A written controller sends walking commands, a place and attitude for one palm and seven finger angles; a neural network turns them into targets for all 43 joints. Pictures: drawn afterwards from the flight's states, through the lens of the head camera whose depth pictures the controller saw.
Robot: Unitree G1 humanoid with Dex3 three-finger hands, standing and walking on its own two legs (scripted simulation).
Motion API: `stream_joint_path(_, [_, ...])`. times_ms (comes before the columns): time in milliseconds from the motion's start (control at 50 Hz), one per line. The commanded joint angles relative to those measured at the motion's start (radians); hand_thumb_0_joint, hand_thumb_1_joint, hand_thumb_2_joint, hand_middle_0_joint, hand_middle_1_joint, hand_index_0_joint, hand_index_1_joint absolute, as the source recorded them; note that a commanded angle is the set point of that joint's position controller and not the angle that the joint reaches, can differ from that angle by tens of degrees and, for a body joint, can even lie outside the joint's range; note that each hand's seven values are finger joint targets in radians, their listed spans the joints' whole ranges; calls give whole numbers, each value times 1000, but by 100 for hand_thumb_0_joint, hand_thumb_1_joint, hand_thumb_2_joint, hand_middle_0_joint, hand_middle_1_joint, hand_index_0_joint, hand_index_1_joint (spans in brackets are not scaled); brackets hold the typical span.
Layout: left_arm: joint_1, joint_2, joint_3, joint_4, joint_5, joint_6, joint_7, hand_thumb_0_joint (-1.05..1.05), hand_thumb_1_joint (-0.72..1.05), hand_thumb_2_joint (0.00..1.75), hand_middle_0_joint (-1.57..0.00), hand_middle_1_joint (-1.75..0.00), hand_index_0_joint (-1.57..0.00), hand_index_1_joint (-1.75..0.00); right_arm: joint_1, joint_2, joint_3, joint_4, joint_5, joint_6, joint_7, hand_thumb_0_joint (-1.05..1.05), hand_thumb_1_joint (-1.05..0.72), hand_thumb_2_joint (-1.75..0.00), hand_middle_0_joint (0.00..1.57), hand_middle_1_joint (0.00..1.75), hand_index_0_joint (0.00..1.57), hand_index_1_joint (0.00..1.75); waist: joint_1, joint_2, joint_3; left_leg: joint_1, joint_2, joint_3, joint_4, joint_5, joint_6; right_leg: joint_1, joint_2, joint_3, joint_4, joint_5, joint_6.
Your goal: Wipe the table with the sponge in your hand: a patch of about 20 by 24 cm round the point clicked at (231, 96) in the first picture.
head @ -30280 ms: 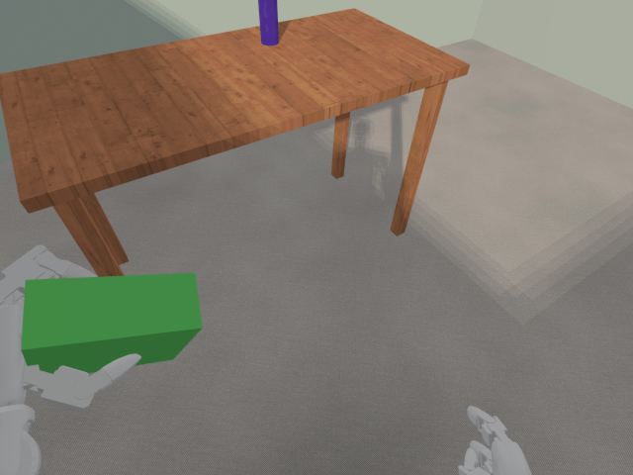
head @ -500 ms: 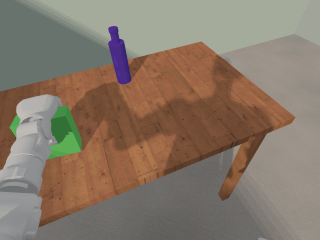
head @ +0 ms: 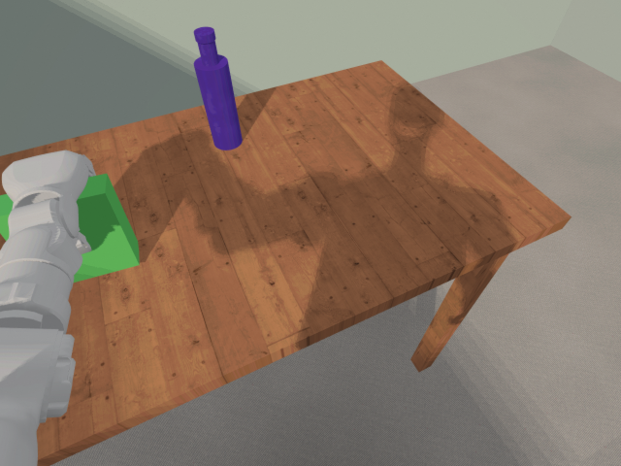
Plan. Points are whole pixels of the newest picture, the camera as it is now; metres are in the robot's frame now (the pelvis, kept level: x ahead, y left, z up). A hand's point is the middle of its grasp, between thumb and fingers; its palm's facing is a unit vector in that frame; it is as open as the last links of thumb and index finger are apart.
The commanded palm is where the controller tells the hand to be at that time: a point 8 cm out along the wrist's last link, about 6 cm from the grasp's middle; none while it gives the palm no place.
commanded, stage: slide back across to the first lane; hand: left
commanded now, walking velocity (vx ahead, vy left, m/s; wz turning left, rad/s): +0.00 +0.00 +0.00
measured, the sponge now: (81, 244) +0.40 +0.34 +0.05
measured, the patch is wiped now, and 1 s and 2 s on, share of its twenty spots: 0.95 1.00 1.00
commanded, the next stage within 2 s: wipe back along the first lane in 0.62 s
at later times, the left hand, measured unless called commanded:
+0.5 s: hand (16, 222) +0.40 +0.40 +0.10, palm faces -0.10 -0.03 -0.99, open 9.9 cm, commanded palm +0.38 +0.39 +0.16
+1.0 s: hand out of the picture +0.37 +0.41 +0.10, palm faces -0.04 -0.02 -1.00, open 9.9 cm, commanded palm +0.34 +0.39 +0.14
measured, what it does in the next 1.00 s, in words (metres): stands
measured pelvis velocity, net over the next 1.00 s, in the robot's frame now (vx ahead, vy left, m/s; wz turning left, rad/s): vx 0.04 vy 0.02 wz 0.00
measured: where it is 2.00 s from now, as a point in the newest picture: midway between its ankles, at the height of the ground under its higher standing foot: outside the picture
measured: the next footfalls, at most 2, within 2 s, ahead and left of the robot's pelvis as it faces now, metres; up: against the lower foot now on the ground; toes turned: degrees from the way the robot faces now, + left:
none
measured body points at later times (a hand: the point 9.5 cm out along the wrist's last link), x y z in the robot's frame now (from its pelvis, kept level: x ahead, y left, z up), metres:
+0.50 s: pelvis +0.02 +0.01 +0.01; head +0.05 +0.01 +0.45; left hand +0.40 +0.39 +0.16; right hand +0.13 -0.26 -0.11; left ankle +0.04 +0.14 -0.73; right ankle +0.00 -0.14 -0.73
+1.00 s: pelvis +0.04 +0.02 +0.01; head +0.06 +0.01 +0.46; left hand +0.37 +0.40 +0.15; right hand +0.17 -0.24 -0.11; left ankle +0.04 +0.14 -0.73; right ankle +0.00 -0.14 -0.73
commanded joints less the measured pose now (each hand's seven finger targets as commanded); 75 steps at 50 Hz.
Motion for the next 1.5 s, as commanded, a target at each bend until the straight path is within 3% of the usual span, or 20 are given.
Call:
stream_joint_path(0, [-320,293,41,-132,58,20,50,0,10,130,-120,-160,-120,-160,15,-159,-51,-101,-3,-27,-5,0,-90,-90,20,30,20,30,-3,14,-258,202,-61,39,-59,97,66,32,60,-29,-93,126,-76])
stream_joint_path(20, [-314,336,69,-136,64,18,51,0,10,130,-120,-160,-120,-160,27,-165,-54,-98,-5,-22,-5,0,-90,-90,20,30,20,30,2,6,-289,211,-63,42,-48,114,68,53,61,-29,-84,146,-74])
stream_joint_path(80, [-272,320,72,-178,46,17,52,0,10,130,-120,-160,-120,-160,10,-157,-54,-118,0,-16,-2,0,-90,-90,20,30,20,30,14,-3,-300,216,-66,49,-51,134,70,85,59,-31,-89,177,-71])
stream_joint_path(120, [-253,371,120,-218,40,10,56,0,10,130,-120,-160,-120,-160,6,-162,-57,-120,-1,-17,-2,0,-90,-90,20,30,20,30,31,-2,-320,235,-64,45,-56,164,73,115,60,-35,-86,200,-73])
stream_joint_path(180, [-241,400,136,-245,40,21,57,0,10,130,-120,-160,-120,-160,-15,-162,-52,-127,4,-14,-1,0,-90,-90,20,30,20,30,29,-8,-266,227,-68,49,-69,152,76,117,59,-38,-101,190,-70])
stream_joint_path(260, [-151,443,171,-255,31,34,44,0,10,130,-120,-160,-120,-160,-34,-167,-51,-135,7,-12,2,0,-90,-90,20,30,20,30,56,-10,-251,228,-75,53,-79,165,77,161,56,-36,-108,208,-72])
stream_joint_path(300, [-134,446,177,-292,25,32,28,0,10,130,-120,-160,-120,-160,-51,-165,-48,-145,8,-13,2,0,-90,-90,20,30,20,30,64,29,-259,245,-77,50,-87,195,75,176,55,-37,-109,232,-79])
stream_joint_path(440, [-138,417,129,-343,31,3,-36,0,10,130,-120,-160,-120,-160,-45,-168,-49,-150,9,-11,-7,0,-90,-90,20,30,20,30,27,55,-210,286,-73,45,-82,185,81,122,59,-46,-128,197,-79])
stream_joint_path(480, [-161,444,146,-340,33,-14,-53,0,10,130,-120,-160,-120,-160,-36,-172,-49,-142,6,-10,-13,0,-90,-90,20,30,20,30,21,41,-204,294,-72,38,-80,185,82,110,59,-46,-135,194,-81])
stream_joint_path(600, [-124,475,191,-412,18,-81,-83,0,10,130,-120,-160,-120,-160,-29,-170,-55,-152,1,-1,-19,0,-90,-90,20,30,20,30,37,75,-284,344,-71,38,-58,335,80,159,58,-42,-111,338,-90])
stream_joint_path(680, [-15,497,239,-430,12,-92,-74,0,10,130,-120,-160,-120,-160,-38,-173,-59,-161,-3,16,-11,0,-90,-90,20,30,20,30,55,76,-276,337,-73,41,-41,373,79,162,58,-46,-100,376,-89])
stream_joint_path(740, [28,432,208,-461,-9,-88,-66,0,10,130,-120,-160,-120,-160,-49,-169,-60,-172,-1,15,-3,0,-90,-90,20,30,20,30,52,63,-259,339,-67,36,-43,386,79,147,59,-54,-101,365,-86])
stream_joint_path(840, [169,390,217,-611,-43,-58,-48,0,10,130,-120,-160,-120,-160,-81,-162,-66,-203,-2,14,12,0,-90,-90,20,30,20,30,77,75,-340,386,-63,29,-28,498,81,203,57,-52,-86,434,-82])
stream_joint_path(940, [279,311,180,-654,-94,12,-51,0,10,130,-120,-160,-120,-160,-128,-160,-56,-215,7,9,14,0,-90,-90,20,30,20,30,72,18,-247,347,-64,27,-57,389,78,194,57,-65,-104,366,-74])
stream_joint_path(1000, [247,308,164,-648,-90,42,-59,0,10,130,-120,-160,-120,-160,-154,-161,-43,-212,10,3,6,0,-90,-90,20,30,20,30,68,25,-167,323,-70,22,-86,287,77,171,58,-64,-125,276,-80])
stream_joint_path(1100, [229,258,102,-649,-71,66,-77,0,10,130,-120,-160,-120,-160,-169,-155,-34,-215,11,-3,-1,0,-90,-90,20,30,20,30,67,37,-145,333,-72,9,-107,217,73,157,61,-67,-139,192,-87])
stream_joint_path(1260, [367,162,50,-700,-82,71,-91,0,10,130,-120,-160,-120,-160,-196,-141,-29,-244,7,-5,5,0,-90,-90,20,30,20,30,79,-1,-151,340,-75,8,-97,216,74,178,63,-71,-138,208,-86])
stream_joint_path(1300, [367,177,69,-710,-86,75,-89,0,10,130,-120,-160,-120,-160,-202,-146,-27,-239,7,-5,5,0,-90,-90,20,30,20,30,80,2,-131,332,-71,10,-104,203,70,177,63,-66,-139,200,-87])
stream_joint_path(1360, [436,126,41,-756,-94,85,-83,0,10,130,-120,-160,-120,-160,-219,-137,-28,-254,7,-9,10,0,-90,-90,20,30,20,30,89,-8,-137,338,-75,10,-98,227,72,193,62,-73,-133,226,-86])
stream_joint_path(1480, [545,103,44,-846,-117,120,-74,0,10,130,-120,-160,-120,-160,-251,-132,-23,-265,7,-15,15,0,-90,-90,20,30,20,30,101,-22,-117,332,-75,9,-103,229,72,215,60,-75,-130,238,-82])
